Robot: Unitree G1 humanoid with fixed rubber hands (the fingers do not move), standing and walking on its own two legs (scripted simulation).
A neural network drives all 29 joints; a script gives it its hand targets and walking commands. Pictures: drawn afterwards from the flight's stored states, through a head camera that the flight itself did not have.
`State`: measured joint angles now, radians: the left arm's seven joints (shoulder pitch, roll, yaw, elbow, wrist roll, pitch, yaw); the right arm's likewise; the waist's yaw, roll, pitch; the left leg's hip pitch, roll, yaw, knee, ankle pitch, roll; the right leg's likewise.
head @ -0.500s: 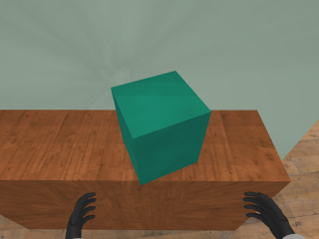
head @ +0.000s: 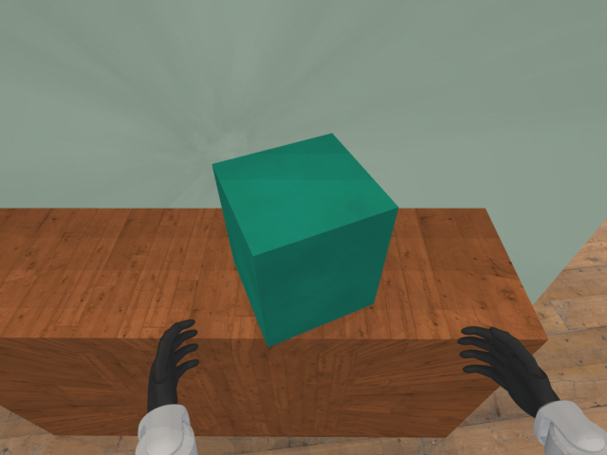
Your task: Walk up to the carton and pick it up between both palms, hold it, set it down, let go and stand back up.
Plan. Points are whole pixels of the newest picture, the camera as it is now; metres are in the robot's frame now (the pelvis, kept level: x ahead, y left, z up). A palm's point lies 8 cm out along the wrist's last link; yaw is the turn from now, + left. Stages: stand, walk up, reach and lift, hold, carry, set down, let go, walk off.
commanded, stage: reach and lift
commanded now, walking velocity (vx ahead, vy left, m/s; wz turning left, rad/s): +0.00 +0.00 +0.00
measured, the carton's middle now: (300, 240) +0.46 +0.02 +0.00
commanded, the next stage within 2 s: none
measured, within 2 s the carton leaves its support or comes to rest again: neither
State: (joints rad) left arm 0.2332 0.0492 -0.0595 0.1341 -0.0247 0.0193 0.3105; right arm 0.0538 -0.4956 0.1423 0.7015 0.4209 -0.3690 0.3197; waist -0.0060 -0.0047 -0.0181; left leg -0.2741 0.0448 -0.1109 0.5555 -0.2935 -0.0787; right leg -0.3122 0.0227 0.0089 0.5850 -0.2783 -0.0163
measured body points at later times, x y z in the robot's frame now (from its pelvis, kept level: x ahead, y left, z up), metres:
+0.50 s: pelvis +0.00 +0.00 +0.01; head +0.04 +0.01 +0.45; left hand +0.27 +0.20 +0.03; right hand +0.29 -0.25 +0.01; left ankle +0.01 +0.18 -0.73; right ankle +0.02 -0.11 -0.73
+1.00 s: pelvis -0.01 +0.00 +0.01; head +0.03 +0.01 +0.45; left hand +0.31 +0.20 +0.05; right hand +0.37 -0.23 +0.06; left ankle +0.01 +0.18 -0.73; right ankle +0.02 -0.11 -0.73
